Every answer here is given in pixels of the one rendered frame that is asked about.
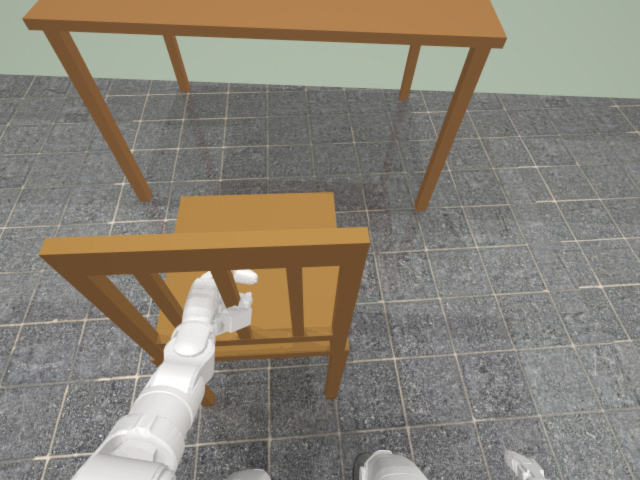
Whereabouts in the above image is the chair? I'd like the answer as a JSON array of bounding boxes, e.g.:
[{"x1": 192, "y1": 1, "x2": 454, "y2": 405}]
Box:
[{"x1": 39, "y1": 192, "x2": 370, "y2": 407}]

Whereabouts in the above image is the robot left upper arm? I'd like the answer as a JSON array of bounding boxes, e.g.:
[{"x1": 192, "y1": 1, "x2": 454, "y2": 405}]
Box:
[{"x1": 76, "y1": 453, "x2": 176, "y2": 480}]

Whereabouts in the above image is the robot right foot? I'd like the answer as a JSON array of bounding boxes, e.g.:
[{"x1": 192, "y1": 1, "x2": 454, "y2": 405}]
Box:
[{"x1": 353, "y1": 452, "x2": 373, "y2": 480}]

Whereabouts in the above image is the robot left hand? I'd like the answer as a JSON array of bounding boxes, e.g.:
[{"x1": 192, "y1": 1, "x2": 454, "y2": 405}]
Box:
[{"x1": 182, "y1": 269, "x2": 258, "y2": 336}]

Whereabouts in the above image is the left robot forearm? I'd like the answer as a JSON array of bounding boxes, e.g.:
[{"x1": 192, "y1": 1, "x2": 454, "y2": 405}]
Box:
[{"x1": 71, "y1": 320, "x2": 216, "y2": 480}]

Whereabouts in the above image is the table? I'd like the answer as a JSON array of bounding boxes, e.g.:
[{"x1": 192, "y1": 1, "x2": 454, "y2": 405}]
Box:
[{"x1": 22, "y1": 0, "x2": 507, "y2": 211}]

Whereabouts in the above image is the robot right hand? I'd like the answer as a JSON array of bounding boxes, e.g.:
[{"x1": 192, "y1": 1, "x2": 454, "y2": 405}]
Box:
[{"x1": 504, "y1": 450, "x2": 550, "y2": 480}]

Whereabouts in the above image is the robot right shin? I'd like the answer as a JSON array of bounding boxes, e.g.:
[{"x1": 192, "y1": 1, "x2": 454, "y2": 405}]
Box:
[{"x1": 366, "y1": 450, "x2": 392, "y2": 462}]

